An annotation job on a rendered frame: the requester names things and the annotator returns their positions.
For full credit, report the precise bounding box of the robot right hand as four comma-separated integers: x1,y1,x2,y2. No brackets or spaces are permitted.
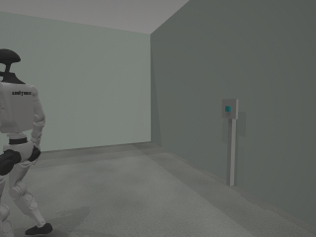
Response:
32,145,40,166

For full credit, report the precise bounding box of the robot right forearm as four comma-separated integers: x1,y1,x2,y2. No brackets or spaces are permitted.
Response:
31,119,45,146

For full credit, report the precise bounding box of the panel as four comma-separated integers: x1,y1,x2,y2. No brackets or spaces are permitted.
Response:
221,99,239,187

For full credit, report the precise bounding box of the robot right upper arm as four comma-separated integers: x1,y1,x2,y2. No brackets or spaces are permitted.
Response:
28,85,45,123

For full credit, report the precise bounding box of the robot right thigh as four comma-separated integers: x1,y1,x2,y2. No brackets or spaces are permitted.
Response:
8,146,41,198

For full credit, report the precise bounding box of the robot thigh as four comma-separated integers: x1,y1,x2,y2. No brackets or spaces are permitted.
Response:
0,151,16,222
8,146,41,198

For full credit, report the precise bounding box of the robot left thigh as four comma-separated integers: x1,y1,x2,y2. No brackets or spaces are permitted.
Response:
0,151,16,222

